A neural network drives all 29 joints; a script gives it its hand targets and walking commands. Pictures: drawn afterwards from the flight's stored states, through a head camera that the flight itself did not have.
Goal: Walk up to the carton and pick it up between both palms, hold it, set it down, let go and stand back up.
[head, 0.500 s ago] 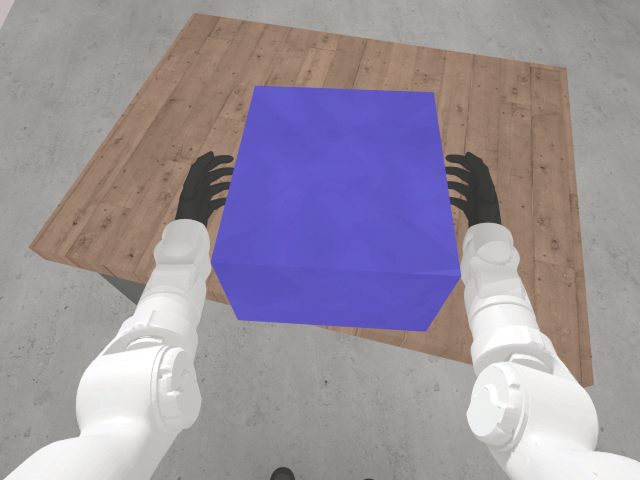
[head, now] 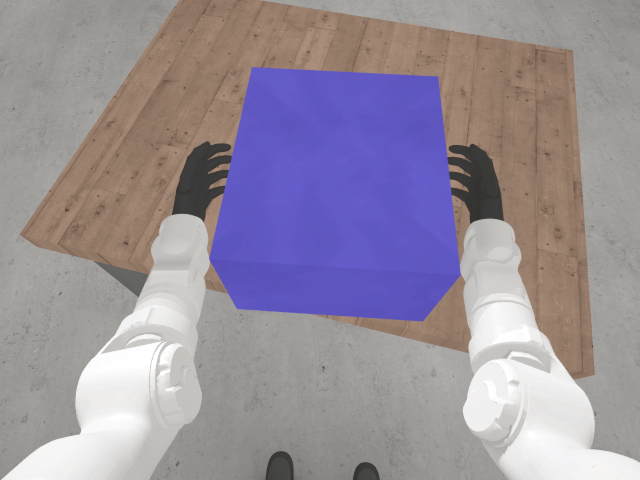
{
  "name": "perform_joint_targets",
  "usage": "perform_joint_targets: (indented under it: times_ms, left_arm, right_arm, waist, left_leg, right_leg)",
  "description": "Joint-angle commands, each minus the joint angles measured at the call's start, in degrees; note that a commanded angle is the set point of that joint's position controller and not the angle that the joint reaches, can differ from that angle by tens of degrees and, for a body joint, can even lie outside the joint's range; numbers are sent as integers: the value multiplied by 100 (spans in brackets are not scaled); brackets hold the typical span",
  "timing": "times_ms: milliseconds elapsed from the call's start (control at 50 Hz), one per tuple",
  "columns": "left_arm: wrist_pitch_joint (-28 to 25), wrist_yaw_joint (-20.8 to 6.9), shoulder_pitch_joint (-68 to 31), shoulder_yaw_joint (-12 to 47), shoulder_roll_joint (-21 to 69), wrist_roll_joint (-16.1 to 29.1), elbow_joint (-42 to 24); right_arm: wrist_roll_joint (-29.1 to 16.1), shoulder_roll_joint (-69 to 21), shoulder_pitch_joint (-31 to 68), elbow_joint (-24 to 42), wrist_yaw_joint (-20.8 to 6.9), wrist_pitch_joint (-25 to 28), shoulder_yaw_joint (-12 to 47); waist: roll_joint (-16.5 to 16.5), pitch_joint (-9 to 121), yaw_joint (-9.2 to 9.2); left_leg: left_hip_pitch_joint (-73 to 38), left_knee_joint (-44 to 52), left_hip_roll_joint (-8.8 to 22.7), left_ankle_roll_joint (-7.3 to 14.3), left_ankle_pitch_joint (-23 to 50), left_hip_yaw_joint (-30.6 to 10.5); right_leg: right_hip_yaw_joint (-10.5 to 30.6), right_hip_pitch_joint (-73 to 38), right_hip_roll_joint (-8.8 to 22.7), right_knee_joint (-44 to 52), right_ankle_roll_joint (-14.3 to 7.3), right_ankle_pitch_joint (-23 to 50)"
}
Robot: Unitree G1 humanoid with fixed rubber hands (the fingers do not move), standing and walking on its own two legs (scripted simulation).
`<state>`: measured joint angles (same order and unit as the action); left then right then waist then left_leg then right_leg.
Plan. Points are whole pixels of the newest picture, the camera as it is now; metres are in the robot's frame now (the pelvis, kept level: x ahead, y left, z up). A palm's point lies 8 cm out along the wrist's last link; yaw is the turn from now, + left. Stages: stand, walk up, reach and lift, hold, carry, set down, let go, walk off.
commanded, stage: set down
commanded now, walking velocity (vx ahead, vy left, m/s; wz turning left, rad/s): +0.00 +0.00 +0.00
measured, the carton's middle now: (336, 193) +0.49 -0.01 -0.03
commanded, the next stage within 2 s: none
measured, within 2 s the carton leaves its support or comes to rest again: neither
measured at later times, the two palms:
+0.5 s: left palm (195, 209) +0.43 +0.18 +0.02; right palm (482, 211) +0.43 -0.19 +0.03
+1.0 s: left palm (196, 209) +0.44 +0.18 +0.01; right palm (482, 211) +0.43 -0.19 +0.03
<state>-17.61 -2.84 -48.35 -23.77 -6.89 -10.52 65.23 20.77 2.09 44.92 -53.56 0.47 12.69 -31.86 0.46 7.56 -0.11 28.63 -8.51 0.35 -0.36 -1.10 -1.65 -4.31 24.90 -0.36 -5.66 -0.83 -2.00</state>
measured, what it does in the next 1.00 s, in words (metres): stands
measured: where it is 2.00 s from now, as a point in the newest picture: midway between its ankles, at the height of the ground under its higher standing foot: outside the picture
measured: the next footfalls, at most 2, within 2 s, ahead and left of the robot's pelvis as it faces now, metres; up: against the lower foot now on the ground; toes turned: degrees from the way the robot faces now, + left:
none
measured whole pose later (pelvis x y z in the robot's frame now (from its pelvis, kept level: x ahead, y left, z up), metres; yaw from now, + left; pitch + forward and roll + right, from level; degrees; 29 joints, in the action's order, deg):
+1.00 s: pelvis +0.00 +0.00 +0.00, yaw +0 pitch +21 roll +0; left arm -17.7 -4.7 -46.2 -28.5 -4.9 -13.5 58.6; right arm 21.5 0.2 44.4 -50.1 -2.9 13.9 -34.5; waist -0.5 5.2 -1.0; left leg 28.4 -8.7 0.5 -0.4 -1.6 -1.2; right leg -4.3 25.0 -0.3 -6.5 -0.9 -2.8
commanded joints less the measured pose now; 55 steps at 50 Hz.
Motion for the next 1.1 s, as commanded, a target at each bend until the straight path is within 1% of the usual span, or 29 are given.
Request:
perform_joint_targets:
  times_ms: [0, 80, 100, 120, 140, 180, 220, 260, 280, 320, 340, 400, 440, 460, 480, 500, 520, 560, 660, 700, 720, 760, 840, 860, 940, 980, 1020, 1060, 1080]
  left_arm:
    - [-121, -444, -2920, 932, 2300, -288, -555]
    - [-102, -473, -2769, 892, 2349, -342, -497]
    - [-100, -491, -2726, 864, 2346, -346, -467]
    - [-117, -508, -2766, 824, 2290, -349, -456]
    - [-131, -513, -2771, 812, 2215, -337, -447]
    - [-171, -501, -2790, 826, 2237, -363, -488]
    - [-177, -505, -2776, 764, 2246, -384, -446]
    - [-172, -503, -2699, 709, 2164, -424, -447]
    - [-161, -512, -2688, 684, 2130, -428, -423]
    - [-143, -525, -2580, 632, 2112, -457, -422]
    - [-143, -530, -2533, 652, 2146, -440, -451]
    - [-147, -517, -2468, 647, 2120, -468, -455]
    - [-166, -507, -2479, 674, 2123, -427, -507]
    - [-151, -503, -2442, 650, 2048, -460, -483]
    - [-142, -503, -2411, 617, 2057, -487, -529]
    - [-125, -505, -2404, 602, 2066, -510, -539]
    - [-103, -515, -2307, 577, 2042, -505, -507]
    - [-96, -527, -2268, 516, 2014, -548, -591]
    - [-76, -568, -2187, 518, 1968, -523, -638]
    - [-50, -568, -2162, 465, 1958, -579, -695]
    - [-45, -551, -2122, 469, 1948, -604, -738]
    - [-55, -521, -2094, 505, 1940, -557, -898]
    - [-55, -518, -1989, 468, 1885, -562, -812]
    - [-40, -519, -1918, 462, 1857, -554, -769]
    - [-26, -515, -1776, 380, 1672, -531, -782]
    - [-71, -502, -1790, 402, 1617, -495, -783]
    - [-117, -444, -1740, 362, 1474, -489, -759]
    - [-129, -334, -1566, 297, 949, -358, -759]
    - [-168, -253, -1640, 352, 695, -211, -707]
  right_arm:
    - [277, -2675, 2495, 92, -843, 143, 1505]
    - [312, -2700, 2403, 74, -839, 194, 1487]
    - [336, -2714, 2344, 50, -834, 193, 1476]
    - [345, -2713, 2364, 67, -821, 183, 1480]
    - [360, -2667, 2348, 18, -815, 173, 1427]
    - [370, -2633, 2403, 85, -829, 211, 1394]
    - [455, -2684, 2377, 87, -837, 227, 1349]
    - [450, -2670, 2269, -32, -835, 214, 1333]
    - [441, -2670, 2237, -13, -834, 194, 1322]
    - [423, -2618, 2166, -35, -830, 184, 1340]
    - [420, -2573, 2138, -85, -833, 174, 1329]
    - [449, -2544, 2079, -34, -869, 182, 1227]
    - [474, -2505, 2086, -15, -899, 170, 1183]
    - [467, -2463, 2068, -34, -905, 142, 1154]
    - [476, -2473, 2007, -40, -912, 119, 1161]
    - [473, -2481, 2000, -38, -907, 119, 1160]
    - [491, -2464, 1955, -39, -903, 106, 1134]
    - [490, -2451, 1906, -31, -908, 80, 1118]
    - [524, -2343, 1823, 79, -917, 73, 1058]
    - [535, -2294, 1802, 79, -922, 56, 1015]
    - [536, -2264, 1779, 104, -926, 66, 1005]
    - [481, -2226, 1718, 97, -928, 87, 996]
    - [542, -2098, 1676, 91, -910, 44, 906]
    - [503, -2089, 1610, 74, -897, 31, 916]
    - [331, -1982, 1611, 35, -889, 18, 1026]
    - [302, -1841, 1616, -5, -864, 46, 982]
    - [201, -1677, 1626, -18, -820, 87, 985]
    - [-98, -1114, 1504, -115, -705, 91, 1073]
    - [-294, -794, 1654, -90, -624, 134, 1162]
  waist:
    - [23, 3172, 35]
    - [12, 3129, 16]
    - [-18, 3050, -12]
    - [-114, 3097, 15]
    - [-115, 3018, -21]
    - [21, 3111, -12]
    - [-70, 3051, -9]
    - [6, 2961, 11]
    - [-87, 2863, 0]
    - [-101, 2814, -17]
    - [-120, 2867, -5]
    - [18, 2807, 27]
    - [19, 2763, -3]
    - [60, 2687, 37]
    - [-36, 2703, -15]
    - [1, 2656, -9]
    - [-87, 2622, -13]
    - [-82, 2510, 12]
    - [-44, 2399, -39]
    - [-29, 2487, -3]
    - [68, 2513, 18]
    - [47, 2528, -25]
    - [23, 2428, -57]
    - [7, 2376, -69]
    - [-53, 2296, 36]
    - [23, 2441, -7]
    - [71, 2507, 30]
    - [15, 2762, 83]
    - [50, 2942, 113]
  left_leg:
    - [-1464, -352, 13, -64, 1289, 96]
    - [-1283, -363, -11, -28, 1323, 114]
    - [-1242, -354, -11, -19, 1275, 117]
    - [-1120, -314, -10, 30, 1090, 109]
    - [-1021, -293, -6, 35, 977, 122]
    - [-922, -258, -24, 32, 955, 164]
    - [-912, -274, -21, 51, 998, 167]
    - [-884, -256, -25, 52, 922, 165]
    - [-854, -260, -22, 61, 909, 149]
    - [-842, -272, -20, 70, 948, 165]
    - [-915, -255, -22, 32, 927, 161]
    - [-993, -250, 0, -6, 929, 159]
    - [-1121, -255, 13, -28, 869, 152]
    - [-1120, -259, 5, -30, 871, 158]
    - [-1190, -278, 11, -31, 888, 163]
    - [-1205, -245, 7, -11, 869, 159]
    - [-1191, -246, 5, -20, 886, 158]
    - [-1185, -224, 5, -8, 875, 146]
    - [-1094, -240, -4, 3, 898, 159]
    - [-1125, -215, -13, 3, 870, 167]
    - [-1168, -227, -16, -18, 915, 174]
    - [-1278, -273, -19, -68, 1004, 162]
    - [-1260, -274, -26, -68, 845, 142]
    - [-1272, -278, -25, -62, 902, 156]
    - [-1091, -260, -28, -16, 1012, 181]
    - [-1137, -285, -33, -49, 1067, 144]
    - [-1211, -321, -30, -54, 1149, 175]
    - [-1285, -407, -41, -70, 1365, 212]
    - [-1193, -479, -33, -64, 1431, 235]
  right_leg:
    - [-75, -1651, -40, -514, 154, 1600]
    - [-47, -1770, -19, -553, 173, 1762]
    - [-46, -1866, -12, -556, 178, 1798]
    - [-31, -1903, 12, -570, 200, 1731]
    - [-36, -1949, 19, -599, 215, 1668]
    - [-46, -1947, 27, -623, 210, 1623]
    - [-56, -1893, 22, -637, 226, 1668]
    - [-29, -1928, 44, -635, 218, 1619]
    - [-30, -1916, 41, -645, 227, 1590]
    - [-10, -1950, 53, -660, 237, 1676]
    - [-34, -1931, 34, -632, 227, 1601]
    - [-77, -1691, 38, -562, 191, 1404]
    - [-101, -1487, 18, -530, 171, 1211]
    - [-88, -1467, 30, -505, 168, 1194]
    - [-103, -1441, 27, -512, 180, 1191]
    - [-89, -1444, 30, -500, 183, 1204]
    - [-104, -1475, 24, -487, 180, 1218]
    - [-75, -1504, 9, -492, 173, 1211]
    - [-58, -1545, 38, -499, 170, 1254]
    - [-78, -1520, 38, -484, 179, 1192]
    - [-80, -1490, 34, -488, 177, 1192]
    - [-98, -1453, 22, -453, 152, 1243]
    - [-93, -1386, 33, -433, 150, 1112]
    - [-88, -1384, 30, -442, 154, 1168]
    - [-38, -1516, 38, -517, 184, 1357]
    - [-22, -1483, 46, -551, 156, 1472]
    - [15, -1374, 28, -573, 156, 1523]
    - [71, -1336, 4, -645, 160, 1703]
    - [112, -1276, 10, -692, 151, 1754]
